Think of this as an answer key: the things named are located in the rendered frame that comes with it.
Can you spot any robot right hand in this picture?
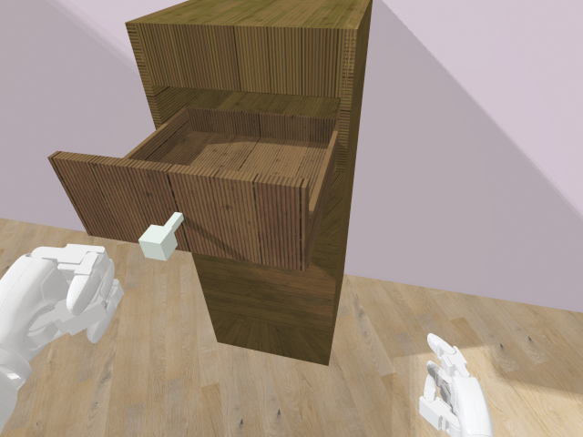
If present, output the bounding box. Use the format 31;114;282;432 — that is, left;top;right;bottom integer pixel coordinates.
419;333;495;437

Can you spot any robot left forearm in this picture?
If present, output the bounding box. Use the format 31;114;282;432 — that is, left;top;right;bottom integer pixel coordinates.
0;344;32;434

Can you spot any drawer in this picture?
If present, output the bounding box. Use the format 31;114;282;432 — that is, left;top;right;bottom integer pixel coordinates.
48;107;340;271

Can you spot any handle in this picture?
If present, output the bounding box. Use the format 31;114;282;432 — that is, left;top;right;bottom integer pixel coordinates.
138;212;184;261

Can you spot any robot left hand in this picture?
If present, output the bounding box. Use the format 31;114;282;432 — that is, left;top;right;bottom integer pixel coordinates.
0;244;124;361

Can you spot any cabinet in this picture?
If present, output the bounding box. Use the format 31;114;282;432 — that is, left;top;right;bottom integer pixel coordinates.
125;0;373;366

